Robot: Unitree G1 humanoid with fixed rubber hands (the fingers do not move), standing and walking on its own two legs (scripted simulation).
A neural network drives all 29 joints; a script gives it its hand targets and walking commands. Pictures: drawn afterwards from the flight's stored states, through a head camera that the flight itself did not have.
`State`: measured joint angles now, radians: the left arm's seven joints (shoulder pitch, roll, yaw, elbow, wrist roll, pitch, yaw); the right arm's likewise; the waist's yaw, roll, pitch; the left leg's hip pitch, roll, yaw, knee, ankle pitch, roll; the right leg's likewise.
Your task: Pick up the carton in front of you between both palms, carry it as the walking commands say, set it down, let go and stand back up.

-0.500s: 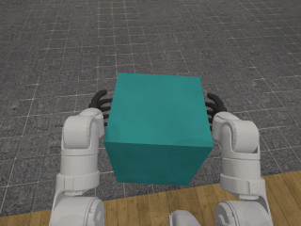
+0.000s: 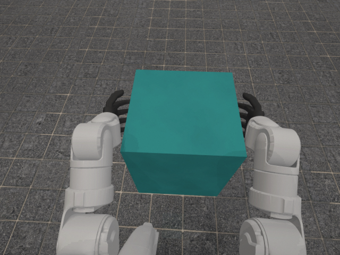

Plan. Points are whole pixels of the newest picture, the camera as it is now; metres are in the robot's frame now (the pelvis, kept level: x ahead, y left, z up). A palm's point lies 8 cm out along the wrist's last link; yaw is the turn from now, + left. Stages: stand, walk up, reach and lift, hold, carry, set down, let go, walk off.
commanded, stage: carry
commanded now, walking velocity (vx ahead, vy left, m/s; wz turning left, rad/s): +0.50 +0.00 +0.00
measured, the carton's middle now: (180, 139) +0.38 +0.03 +0.02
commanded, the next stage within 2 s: none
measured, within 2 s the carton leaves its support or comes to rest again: neither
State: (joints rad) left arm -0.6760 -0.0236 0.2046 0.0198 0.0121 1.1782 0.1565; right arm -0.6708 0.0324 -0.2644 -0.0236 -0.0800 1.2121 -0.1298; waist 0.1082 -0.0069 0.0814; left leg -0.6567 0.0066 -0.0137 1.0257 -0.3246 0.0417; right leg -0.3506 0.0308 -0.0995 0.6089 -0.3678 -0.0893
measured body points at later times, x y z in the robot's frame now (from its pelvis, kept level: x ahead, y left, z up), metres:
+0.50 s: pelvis +0.36 +0.06 -0.13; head +0.45 +0.07 +0.31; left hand +0.75 +0.18 -0.08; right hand +0.71 -0.13 -0.08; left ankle +0.33 +0.10 -0.85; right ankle +0.42 -0.09 -0.76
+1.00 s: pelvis +0.70 +0.06 -0.09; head +0.72 +0.04 +0.35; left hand +1.01 +0.23 +0.00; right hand +1.03 -0.07 -0.01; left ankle +0.78 +0.20 -0.81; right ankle +0.63 -0.03 -0.85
